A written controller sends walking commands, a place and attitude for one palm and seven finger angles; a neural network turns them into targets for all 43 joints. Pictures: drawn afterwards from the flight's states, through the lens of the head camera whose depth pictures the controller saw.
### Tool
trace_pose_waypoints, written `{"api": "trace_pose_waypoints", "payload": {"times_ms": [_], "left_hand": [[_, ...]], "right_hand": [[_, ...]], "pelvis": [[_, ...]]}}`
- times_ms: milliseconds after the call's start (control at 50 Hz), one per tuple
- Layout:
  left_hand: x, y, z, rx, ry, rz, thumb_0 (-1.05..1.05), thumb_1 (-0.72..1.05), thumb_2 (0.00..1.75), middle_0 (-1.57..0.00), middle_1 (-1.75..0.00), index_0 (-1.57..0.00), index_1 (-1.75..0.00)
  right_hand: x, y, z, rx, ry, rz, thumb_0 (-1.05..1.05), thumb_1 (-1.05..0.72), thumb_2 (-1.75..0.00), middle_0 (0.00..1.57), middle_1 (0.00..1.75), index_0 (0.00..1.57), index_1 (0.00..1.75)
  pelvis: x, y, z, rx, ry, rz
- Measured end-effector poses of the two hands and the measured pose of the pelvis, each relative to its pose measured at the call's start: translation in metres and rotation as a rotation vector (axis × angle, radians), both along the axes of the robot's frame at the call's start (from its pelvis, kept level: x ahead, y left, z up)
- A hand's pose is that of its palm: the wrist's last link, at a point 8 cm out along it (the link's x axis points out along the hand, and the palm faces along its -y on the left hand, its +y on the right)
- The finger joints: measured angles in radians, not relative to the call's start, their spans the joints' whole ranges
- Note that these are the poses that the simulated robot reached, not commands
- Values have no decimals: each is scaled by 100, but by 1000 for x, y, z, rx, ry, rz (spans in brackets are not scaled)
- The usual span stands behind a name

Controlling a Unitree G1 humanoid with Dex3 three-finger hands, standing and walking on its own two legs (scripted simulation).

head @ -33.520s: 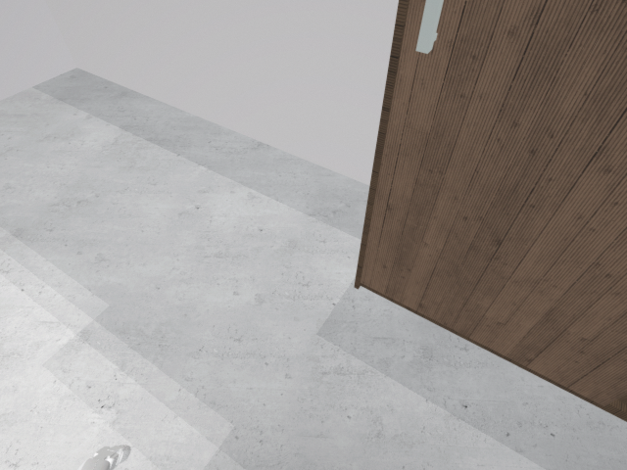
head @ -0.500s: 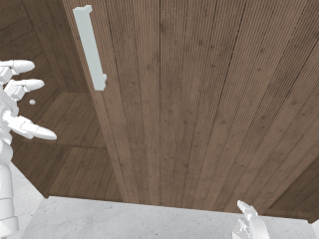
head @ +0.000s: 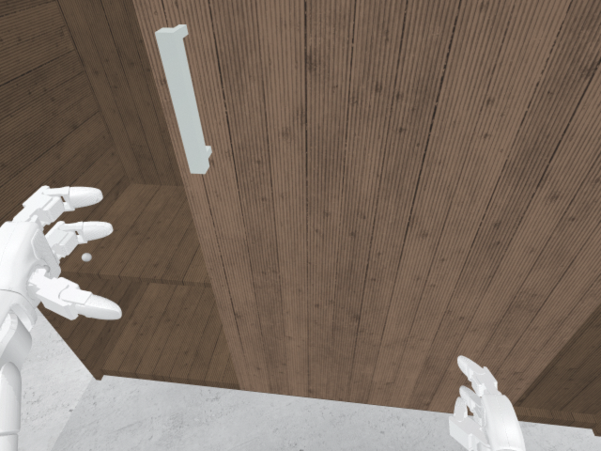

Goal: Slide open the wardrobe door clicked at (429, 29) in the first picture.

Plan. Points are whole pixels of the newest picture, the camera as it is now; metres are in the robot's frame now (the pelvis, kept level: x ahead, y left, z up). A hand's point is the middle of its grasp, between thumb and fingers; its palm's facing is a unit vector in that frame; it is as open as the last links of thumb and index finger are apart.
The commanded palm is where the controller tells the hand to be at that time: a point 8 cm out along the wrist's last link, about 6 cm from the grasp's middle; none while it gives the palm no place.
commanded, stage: draw the hand back to the body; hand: left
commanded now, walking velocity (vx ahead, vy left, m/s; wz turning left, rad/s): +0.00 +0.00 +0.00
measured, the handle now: (191, 103) +0.48 +0.24 +0.27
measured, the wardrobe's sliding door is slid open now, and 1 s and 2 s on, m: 0.51 0.51 0.51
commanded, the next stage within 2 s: step back with the hand held close in 1.02 s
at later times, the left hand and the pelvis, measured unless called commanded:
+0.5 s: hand (102, 268) +0.24 +0.27 +0.17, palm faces +0.43 -0.83 -0.35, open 10.2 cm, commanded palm +0.19 +0.31 +0.18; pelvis +0.03 +0.02 +0.01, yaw -2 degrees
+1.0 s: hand (99, 287) +0.22 +0.27 +0.16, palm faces +0.45 -0.82 -0.37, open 7.5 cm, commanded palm +0.17 +0.30 +0.18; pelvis +0.03 +0.01 +0.01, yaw -1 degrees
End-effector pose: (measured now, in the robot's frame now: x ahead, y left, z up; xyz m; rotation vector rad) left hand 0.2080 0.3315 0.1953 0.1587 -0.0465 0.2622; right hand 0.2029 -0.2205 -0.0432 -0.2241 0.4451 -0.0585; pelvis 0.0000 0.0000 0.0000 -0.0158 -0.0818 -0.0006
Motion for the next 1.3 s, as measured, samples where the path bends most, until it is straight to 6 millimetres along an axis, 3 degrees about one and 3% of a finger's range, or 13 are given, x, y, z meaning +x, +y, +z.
{"api": "trace_pose_waypoints", "payload": {"times_ms": [140,240,340,500,760,960,1160,1300], "left_hand": [[-13,-7,6,190,-172,189,-1,-30,32,-25,-100,-24,-100],[-21,-8,4,238,-189,221,-1,-13,40,-24,-90,-24,-91],[-17,-11,-3,250,-165,209,-1,4,48,-24,-80,-24,-80],[-8,-20,-10,271,-126,148,0,33,62,-23,-63,-23,-64],[-26,-23,-23,268,-42,169,1,77,84,-22,-38,-21,-38],[-30,-28,-14,272,-74,191,1,87,89,-21,-31,-21,-32],[-32,-35,-20,264,-57,171,1,89,89,-21,-30,-21,-31],[-26,-19,-7,357,-103,186,1,89,90,-21,-30,-21,-31]], "right_hand": [[-18,10,-16,-8,102,15,1,-90,-89,20,30,20,30],[-33,14,-34,8,204,-20,1,-90,-89,20,30,20,30],[-37,16,-42,10,262,-46,2,-90,-89,20,30,20,30],[-17,14,-33,7,227,-66,2,-90,-89,20,30,20,30],[17,18,-19,-6,178,-21,1,-90,-89,20,30,20,30],[12,21,-24,13,190,-7,1,-90,-89,20,30,20,30],[-7,7,-29,1,222,-40,1,-90,-89,20,30,20,30],[-19,-5,-29,-17,270,-81,1,-90,-89,20,30,20,30]], "pelvis": [[-2,5,3,2,22,-12],[9,12,4,7,18,-20],[19,17,5,10,11,-25],[32,21,6,11,13,-35],[39,18,6,8,20,-25],[34,11,6,10,7,-19],[28,5,7,9,-4,-23],[17,7,6,-5,58,-19]]}}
